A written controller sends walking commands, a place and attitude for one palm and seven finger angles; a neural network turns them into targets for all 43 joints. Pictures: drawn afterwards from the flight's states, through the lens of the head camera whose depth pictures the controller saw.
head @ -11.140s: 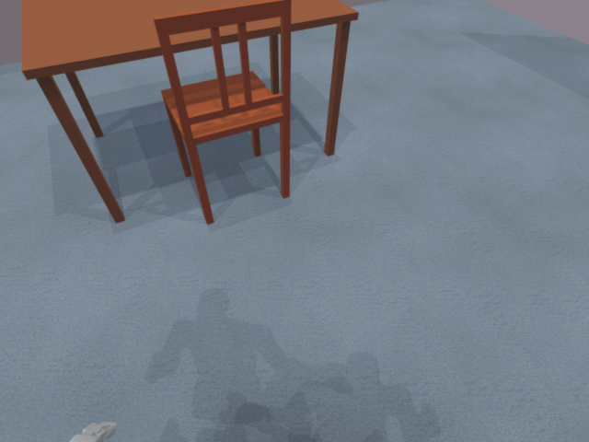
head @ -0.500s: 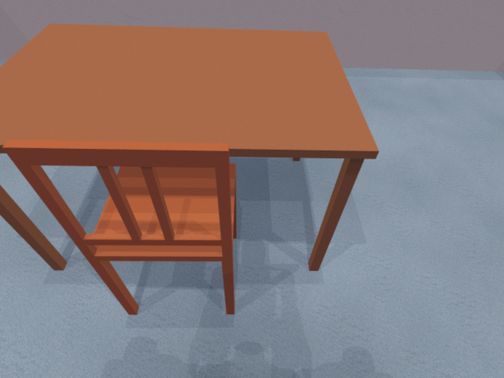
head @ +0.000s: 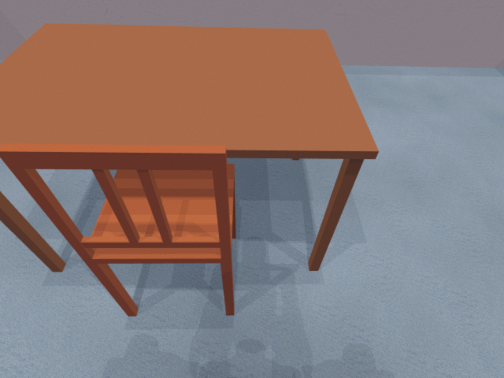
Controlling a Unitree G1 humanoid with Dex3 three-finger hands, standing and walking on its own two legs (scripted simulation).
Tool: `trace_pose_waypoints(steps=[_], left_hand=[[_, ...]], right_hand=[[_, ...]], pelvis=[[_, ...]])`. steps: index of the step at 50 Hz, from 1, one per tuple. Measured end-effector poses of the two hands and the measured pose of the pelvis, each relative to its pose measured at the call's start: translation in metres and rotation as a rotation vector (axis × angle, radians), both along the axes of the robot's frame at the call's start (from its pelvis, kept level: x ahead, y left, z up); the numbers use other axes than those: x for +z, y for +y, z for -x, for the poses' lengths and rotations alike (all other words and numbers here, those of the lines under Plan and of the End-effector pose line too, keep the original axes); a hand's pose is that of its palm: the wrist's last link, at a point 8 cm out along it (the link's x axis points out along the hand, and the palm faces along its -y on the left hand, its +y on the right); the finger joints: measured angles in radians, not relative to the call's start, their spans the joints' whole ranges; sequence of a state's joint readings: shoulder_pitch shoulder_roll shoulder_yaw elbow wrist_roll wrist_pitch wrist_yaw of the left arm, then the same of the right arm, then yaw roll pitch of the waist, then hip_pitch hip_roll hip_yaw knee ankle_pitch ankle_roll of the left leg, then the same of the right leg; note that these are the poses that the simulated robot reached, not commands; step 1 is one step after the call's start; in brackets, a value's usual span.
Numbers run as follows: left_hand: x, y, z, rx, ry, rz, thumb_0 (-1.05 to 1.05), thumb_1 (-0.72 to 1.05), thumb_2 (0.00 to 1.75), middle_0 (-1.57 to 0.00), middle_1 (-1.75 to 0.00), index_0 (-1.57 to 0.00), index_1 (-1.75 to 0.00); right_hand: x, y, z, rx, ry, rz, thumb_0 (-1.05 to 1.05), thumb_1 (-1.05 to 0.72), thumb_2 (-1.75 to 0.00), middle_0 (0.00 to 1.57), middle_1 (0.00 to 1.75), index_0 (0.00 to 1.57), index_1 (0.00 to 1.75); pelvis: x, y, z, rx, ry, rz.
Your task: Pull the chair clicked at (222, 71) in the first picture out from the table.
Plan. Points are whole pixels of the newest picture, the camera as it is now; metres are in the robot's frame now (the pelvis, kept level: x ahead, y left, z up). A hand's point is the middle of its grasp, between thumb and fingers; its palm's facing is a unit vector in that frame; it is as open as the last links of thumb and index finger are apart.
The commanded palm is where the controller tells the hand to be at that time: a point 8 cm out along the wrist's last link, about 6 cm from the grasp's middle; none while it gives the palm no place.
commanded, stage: look again from close up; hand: left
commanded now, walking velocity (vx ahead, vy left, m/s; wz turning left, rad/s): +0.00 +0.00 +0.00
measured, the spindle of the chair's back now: (119, 207) +0.47 +0.34 -0.09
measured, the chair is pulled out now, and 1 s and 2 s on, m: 0.00 0.00 0.00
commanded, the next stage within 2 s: shuffle to correct the standing spot in 0.10 s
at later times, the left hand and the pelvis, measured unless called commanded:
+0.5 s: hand out of the picture -0.02 +0.17 -0.19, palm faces +0.15 -0.98 -0.13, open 7.4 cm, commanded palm none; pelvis +0.03 +0.02 -0.01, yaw +3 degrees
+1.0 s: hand out of the picture +0.13 +0.20 -0.19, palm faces +0.12 -0.97 -0.21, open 7.3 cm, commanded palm none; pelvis +0.06 +0.02 -0.02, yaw +5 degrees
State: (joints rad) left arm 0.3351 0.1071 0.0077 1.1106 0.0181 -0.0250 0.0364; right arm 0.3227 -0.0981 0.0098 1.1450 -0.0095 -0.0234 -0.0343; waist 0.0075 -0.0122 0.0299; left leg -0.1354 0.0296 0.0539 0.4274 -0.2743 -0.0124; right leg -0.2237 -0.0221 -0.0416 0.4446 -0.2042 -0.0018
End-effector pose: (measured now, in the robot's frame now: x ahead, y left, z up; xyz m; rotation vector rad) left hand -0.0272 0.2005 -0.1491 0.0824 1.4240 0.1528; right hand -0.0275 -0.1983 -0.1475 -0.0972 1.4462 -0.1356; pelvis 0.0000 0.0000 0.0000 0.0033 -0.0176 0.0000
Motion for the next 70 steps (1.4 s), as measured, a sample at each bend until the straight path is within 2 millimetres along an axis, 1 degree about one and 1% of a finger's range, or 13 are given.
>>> trace_pose_waypoints(steps=[17,21,26,29,33,38,42,46,50,54,58,62,70], left_hand=[[-0.003,-0.002,-0.004,0.023,-0.004,0.002,0.01,0.91,0.90,-0.19,-0.30,-0.20,-0.30],[-0.009,0.006,-0.002,0.078,-0.011,0.006,0.00,0.90,0.90,-0.20,-0.30,-0.20,-0.30],[-0.017,0.023,-0.002,0.088,0.033,0.021,0.00,0.90,0.90,-0.20,-0.30,-0.20,-0.30],[-0.012,0.032,-0.019,0.048,0.049,0.018,0.01,0.91,0.90,-0.19,-0.30,-0.20,-0.30],[-0.005,0.039,-0.062,0.023,-0.006,-0.007,0.01,0.91,0.90,-0.19,-0.30,-0.20,-0.30],[-0.002,0.048,-0.107,0.008,-0.066,-0.070,0.02,0.94,0.90,-0.19,-0.30,-0.20,-0.30],[-0.002,0.047,-0.133,-0.002,-0.113,-0.102,0.02,0.93,0.90,-0.19,-0.30,-0.20,-0.30],[-0.003,0.042,-0.144,0.006,-0.160,-0.099,0.01,0.92,0.90,-0.19,-0.30,-0.20,-0.30],[-0.007,0.046,-0.142,0.027,-0.197,-0.082,0.00,0.93,0.90,-0.20,-0.30,-0.20,-0.30],[-0.014,0.055,-0.132,0.035,-0.195,-0.055,0.00,0.93,0.90,-0.20,-0.30,-0.20,-0.30],[-0.006,0.059,-0.115,0.038,-0.173,-0.047,0.00,0.93,0.90,-0.20,-0.30,-0.20,-0.30],[-0.001,0.056,-0.089,0.048,-0.125,-0.048,0.00,0.93,0.90,-0.19,-0.30,-0.20,-0.30],[0.001,0.026,-0.036,0.038,0.033,-0.016,0.00,0.91,0.90,-0.19,-0.30,-0.20,-0.30]], right_hand=[[-0.003,-0.006,-0.003,0.016,0.020,0.001,0.01,-0.91,-0.90,0.20,0.30,0.20,0.29],[-0.003,-0.007,-0.008,0.047,0.048,0.023,0.01,-0.91,-0.90,0.20,0.30,0.20,0.29],[0.003,-0.001,-0.024,0.044,0.014,0.065,0.01,-0.91,-0.90,0.20,0.30,0.20,0.29],[0.008,0.007,-0.025,0.015,0.006,0.067,0.01,-0.91,-0.90,0.20,0.30,0.20,0.29],[0.012,0.022,-0.022,0.017,0.065,0.037,0.00,-0.91,-0.90,0.20,0.30,0.20,0.29],[0.003,0.030,-0.029,0.006,0.136,-0.014,0.01,-0.91,-0.90,0.20,0.30,0.20,0.29],[-0.013,0.021,-0.050,-0.020,0.126,-0.030,0.01,-0.91,-0.90,0.20,0.30,0.21,0.30],[-0.017,0.008,-0.084,0.006,0.057,0.000,0.01,-0.91,-0.90,0.20,0.30,0.21,0.29],[-0.012,-0.003,-0.117,0.046,-0.060,0.052,0.01,-0.92,-0.90,0.20,0.30,0.20,0.29],[-0.001,-0.005,-0.129,0.064,-0.159,0.096,0.01,-0.92,-0.90,0.20,0.30,0.20,0.29],[0.010,0.002,-0.127,0.095,-0.175,0.092,0.01,-0.92,-0.90,0.20,0.30,0.20,0.29],[0.011,0.002,-0.123,0.102,-0.154,0.083,0.01,-0.94,-0.90,0.20,0.30,0.20,0.29],[0.002,-0.006,-0.097,0.069,-0.078,0.048,0.01,-0.94,-0.90,0.20,0.30,0.20,0.29]], pelvis=[[-0.004,-0.003,-0.007,0.014,0.003,0.004],[-0.008,0.004,-0.014,0.044,0.014,0.020],[-0.011,0.020,-0.030,0.039,0.016,0.007],[-0.007,0.025,-0.041,0.032,0.024,0.004],[-0.001,0.024,-0.055,0.041,0.028,0.001],[-0.006,0.017,-0.072,0.055,0.014,-0.013],[-0.014,0.010,-0.080,0.066,0.010,-0.011],[-0.015,0.010,-0.073,0.085,0.008,-0.012],[-0.016,0.016,-0.060,0.082,0.001,-0.012],[-0.017,0.025,-0.050,0.060,-0.011,-0.012],[-0.007,0.028,-0.049,0.064,0.000,-0.005],[-0.003,0.027,-0.052,0.059,0.012,-0.008],[-0.001,0.017,-0.051,0.051,-0.001,-0.002]])
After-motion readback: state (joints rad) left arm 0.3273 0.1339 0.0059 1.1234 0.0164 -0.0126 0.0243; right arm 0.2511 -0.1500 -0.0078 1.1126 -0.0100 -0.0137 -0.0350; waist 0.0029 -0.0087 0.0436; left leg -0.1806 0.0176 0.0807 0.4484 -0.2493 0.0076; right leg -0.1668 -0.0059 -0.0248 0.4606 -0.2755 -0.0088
